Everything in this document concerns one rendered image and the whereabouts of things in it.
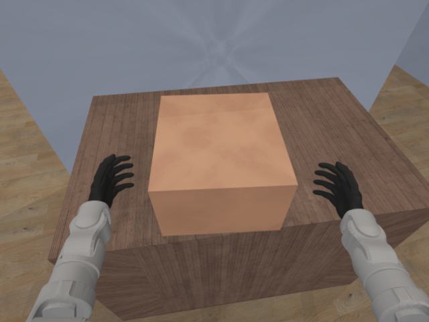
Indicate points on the pedestal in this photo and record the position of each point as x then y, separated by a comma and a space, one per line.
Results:
145, 274

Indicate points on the carton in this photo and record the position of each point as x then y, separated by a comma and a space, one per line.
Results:
219, 165

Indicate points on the left robot forearm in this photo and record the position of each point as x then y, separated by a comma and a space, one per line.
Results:
70, 291

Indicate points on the robot left hand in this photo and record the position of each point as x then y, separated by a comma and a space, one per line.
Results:
104, 186

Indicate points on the robot right hand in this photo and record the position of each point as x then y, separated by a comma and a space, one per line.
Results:
345, 188

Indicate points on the right robot forearm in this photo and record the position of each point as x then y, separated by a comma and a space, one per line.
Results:
394, 295

